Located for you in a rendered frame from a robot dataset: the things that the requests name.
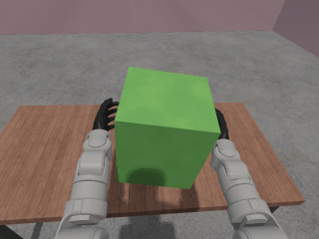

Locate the right robot forearm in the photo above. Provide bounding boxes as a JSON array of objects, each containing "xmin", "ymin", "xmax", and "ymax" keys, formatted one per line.
[{"xmin": 210, "ymin": 138, "xmax": 289, "ymax": 239}]

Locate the robot left upper arm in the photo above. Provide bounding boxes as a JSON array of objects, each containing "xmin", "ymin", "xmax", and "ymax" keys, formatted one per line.
[{"xmin": 56, "ymin": 226, "xmax": 110, "ymax": 239}]

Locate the robot right hand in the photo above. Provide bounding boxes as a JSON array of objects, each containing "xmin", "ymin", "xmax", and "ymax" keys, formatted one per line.
[{"xmin": 214, "ymin": 108, "xmax": 229, "ymax": 140}]

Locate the robot left hand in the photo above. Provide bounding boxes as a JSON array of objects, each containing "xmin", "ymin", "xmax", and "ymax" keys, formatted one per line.
[{"xmin": 92, "ymin": 98, "xmax": 119, "ymax": 131}]

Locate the table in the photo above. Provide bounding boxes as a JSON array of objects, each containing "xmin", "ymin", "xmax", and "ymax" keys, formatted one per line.
[{"xmin": 0, "ymin": 103, "xmax": 306, "ymax": 239}]

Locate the carton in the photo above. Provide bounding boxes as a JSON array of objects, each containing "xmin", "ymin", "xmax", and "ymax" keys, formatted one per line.
[{"xmin": 114, "ymin": 67, "xmax": 221, "ymax": 189}]

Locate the left robot forearm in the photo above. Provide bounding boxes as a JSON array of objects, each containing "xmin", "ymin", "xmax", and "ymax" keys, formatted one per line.
[{"xmin": 54, "ymin": 128, "xmax": 113, "ymax": 239}]

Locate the robot right upper arm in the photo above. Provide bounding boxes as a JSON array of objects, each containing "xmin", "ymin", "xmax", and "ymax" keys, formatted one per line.
[{"xmin": 232, "ymin": 225, "xmax": 288, "ymax": 239}]

